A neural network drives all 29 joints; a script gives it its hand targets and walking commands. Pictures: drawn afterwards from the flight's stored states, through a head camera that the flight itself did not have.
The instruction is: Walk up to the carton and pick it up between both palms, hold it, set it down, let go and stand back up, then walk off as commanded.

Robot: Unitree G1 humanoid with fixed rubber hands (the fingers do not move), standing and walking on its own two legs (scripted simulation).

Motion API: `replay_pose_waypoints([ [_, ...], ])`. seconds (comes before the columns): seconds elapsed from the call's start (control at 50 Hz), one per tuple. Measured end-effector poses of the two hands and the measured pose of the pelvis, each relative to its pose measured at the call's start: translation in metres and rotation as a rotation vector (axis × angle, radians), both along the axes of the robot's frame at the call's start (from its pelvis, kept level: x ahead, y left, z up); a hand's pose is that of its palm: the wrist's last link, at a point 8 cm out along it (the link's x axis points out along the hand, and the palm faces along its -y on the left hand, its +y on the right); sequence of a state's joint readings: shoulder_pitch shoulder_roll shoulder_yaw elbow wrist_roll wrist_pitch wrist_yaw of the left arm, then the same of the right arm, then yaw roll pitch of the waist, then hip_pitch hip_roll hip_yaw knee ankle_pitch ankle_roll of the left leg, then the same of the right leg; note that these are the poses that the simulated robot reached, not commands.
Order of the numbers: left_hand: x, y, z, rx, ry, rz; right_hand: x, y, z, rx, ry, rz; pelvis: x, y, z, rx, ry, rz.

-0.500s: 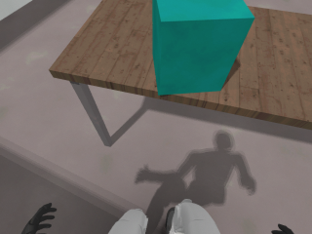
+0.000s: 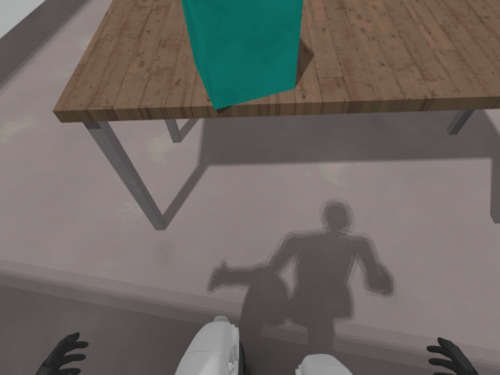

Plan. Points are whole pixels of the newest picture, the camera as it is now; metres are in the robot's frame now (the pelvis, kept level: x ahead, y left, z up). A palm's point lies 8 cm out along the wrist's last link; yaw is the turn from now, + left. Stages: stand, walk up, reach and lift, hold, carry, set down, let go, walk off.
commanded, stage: walk off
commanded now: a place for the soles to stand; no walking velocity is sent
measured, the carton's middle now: (238, 28) +0.78 +0.02 +0.11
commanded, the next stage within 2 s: stand in 1.86 s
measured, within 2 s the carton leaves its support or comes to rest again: neither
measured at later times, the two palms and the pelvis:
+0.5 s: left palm out of the picture +0.00 +0.38 -0.12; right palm out of the picture -0.04 -0.26 -0.09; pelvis -0.13 +0.05 -0.01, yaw -2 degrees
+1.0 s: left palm out of the picture -0.11 +0.32 -0.10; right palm out of the picture -0.15 -0.30 -0.09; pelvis -0.20 +0.02 +0.00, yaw -2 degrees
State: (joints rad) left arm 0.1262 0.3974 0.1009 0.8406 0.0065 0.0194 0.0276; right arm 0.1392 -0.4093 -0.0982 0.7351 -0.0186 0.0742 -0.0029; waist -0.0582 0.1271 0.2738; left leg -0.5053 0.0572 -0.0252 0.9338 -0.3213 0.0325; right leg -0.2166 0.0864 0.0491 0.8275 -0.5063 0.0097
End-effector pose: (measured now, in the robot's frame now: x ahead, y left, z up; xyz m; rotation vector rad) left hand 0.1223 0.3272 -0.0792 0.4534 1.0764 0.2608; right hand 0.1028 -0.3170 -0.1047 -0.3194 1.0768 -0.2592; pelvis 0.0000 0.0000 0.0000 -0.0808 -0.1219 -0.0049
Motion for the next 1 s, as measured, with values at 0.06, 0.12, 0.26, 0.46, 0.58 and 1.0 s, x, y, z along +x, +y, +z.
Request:
replay_pose_waypoints([
  [0.06,-0.027,-0.011,0.003,-0.007,0.021,-0.025,-0.029,-0.003,-0.005,-0.001,0.053,-0.024,-0.013,0.002,0.003,0.033,0.017,-0.009],
  [0.12,-0.047,-0.010,0.005,0.000,0.029,-0.028,-0.049,-0.003,-0.007,-0.005,0.068,-0.031,-0.027,0.008,0.004,0.061,0.021,-0.011],
  [0.26,-0.057,0.018,0.001,0.006,-0.076,-0.033,-0.081,0.016,-0.015,-0.039,0.096,0.037,-0.070,0.035,-0.008,0.056,0.027,0.040],
  [0.46,-0.103,0.054,-0.033,-0.051,-0.049,-0.007,-0.132,0.059,0.007,-0.094,0.055,0.086,-0.125,0.055,-0.012,0.062,0.022,0.003],
  [0.58,-0.143,0.050,-0.041,-0.064,0.030,-0.051,-0.157,0.041,0.028,-0.146,-0.046,0.026,-0.149,0.048,-0.011,0.065,0.030,-0.074],
  [1.0,-0.236,-0.004,-0.024,-0.126,-0.003,0.005,-0.253,0.016,0.012,-0.052,0.044,-0.004,-0.203,0.017,0.003,0.096,0.019,-0.022],
])
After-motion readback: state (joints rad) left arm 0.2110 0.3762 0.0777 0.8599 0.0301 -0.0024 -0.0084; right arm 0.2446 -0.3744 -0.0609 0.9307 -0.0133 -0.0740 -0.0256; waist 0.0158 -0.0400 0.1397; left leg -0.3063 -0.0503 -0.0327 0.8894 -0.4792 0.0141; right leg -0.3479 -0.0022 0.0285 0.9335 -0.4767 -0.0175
